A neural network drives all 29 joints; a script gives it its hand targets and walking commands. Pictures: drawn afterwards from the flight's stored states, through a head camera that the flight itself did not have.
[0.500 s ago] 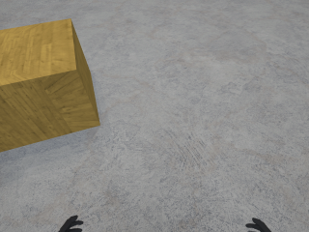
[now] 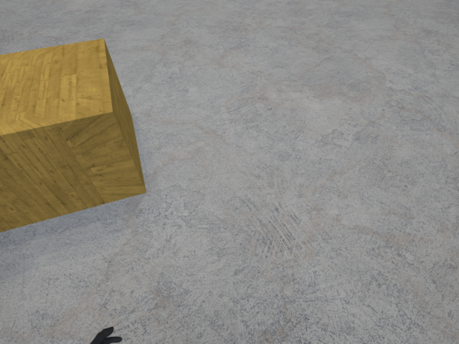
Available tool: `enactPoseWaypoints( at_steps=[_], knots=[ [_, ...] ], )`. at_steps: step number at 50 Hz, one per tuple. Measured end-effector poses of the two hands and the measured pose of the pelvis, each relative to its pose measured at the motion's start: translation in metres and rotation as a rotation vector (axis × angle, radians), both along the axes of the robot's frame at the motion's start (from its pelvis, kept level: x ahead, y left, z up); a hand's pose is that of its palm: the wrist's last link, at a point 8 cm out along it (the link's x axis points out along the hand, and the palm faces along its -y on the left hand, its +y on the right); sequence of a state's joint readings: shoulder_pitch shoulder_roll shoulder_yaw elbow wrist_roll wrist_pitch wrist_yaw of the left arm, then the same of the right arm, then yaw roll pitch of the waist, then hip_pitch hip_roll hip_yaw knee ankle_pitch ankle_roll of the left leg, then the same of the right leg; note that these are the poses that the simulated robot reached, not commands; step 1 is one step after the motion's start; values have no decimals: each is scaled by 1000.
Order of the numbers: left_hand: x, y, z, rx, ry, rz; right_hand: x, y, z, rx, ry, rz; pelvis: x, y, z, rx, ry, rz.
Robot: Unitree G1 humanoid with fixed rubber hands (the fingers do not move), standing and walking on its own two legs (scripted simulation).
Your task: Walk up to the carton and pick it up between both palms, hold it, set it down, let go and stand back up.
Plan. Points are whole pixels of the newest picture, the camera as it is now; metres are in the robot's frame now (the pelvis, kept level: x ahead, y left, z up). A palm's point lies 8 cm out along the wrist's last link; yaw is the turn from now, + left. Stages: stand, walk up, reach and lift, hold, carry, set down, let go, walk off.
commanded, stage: stand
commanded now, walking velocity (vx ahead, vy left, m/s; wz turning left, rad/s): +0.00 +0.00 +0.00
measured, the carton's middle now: out of the picture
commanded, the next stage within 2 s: walk up in 0.94 s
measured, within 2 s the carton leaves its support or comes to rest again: neither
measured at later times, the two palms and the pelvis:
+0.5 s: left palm out of the picture +0.07 +0.30 -0.12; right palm out of the picture +0.06 -0.25 -0.12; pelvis +0.00 +0.02 +0.01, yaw +0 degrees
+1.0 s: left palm out of the picture +0.09 +0.31 -0.12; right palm out of the picture +0.09 -0.25 -0.11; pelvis +0.01 +0.03 +0.01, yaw +0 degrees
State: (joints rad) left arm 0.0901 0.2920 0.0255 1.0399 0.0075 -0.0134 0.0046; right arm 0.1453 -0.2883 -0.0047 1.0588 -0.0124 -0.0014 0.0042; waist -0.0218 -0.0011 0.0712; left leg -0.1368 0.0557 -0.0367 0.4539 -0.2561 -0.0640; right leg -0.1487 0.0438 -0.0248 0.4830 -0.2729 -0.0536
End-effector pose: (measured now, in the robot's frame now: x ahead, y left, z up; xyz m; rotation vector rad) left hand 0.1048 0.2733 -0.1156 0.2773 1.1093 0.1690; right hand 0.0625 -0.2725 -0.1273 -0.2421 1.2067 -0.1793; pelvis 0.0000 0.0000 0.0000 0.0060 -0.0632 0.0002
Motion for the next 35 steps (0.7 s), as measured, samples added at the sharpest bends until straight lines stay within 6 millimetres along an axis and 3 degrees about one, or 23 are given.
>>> enactPoseWaypoints(
  at_steps=[18,35],
  knots=[
    [-29,16,-7,-29,84,31,-10,8,10,-35,37,-3,-3,15,6,-11,11,-4],
    [-24,37,-2,-5,81,44,11,26,11,-26,10,9,5,29,8,-9,9,-2]
  ],
)
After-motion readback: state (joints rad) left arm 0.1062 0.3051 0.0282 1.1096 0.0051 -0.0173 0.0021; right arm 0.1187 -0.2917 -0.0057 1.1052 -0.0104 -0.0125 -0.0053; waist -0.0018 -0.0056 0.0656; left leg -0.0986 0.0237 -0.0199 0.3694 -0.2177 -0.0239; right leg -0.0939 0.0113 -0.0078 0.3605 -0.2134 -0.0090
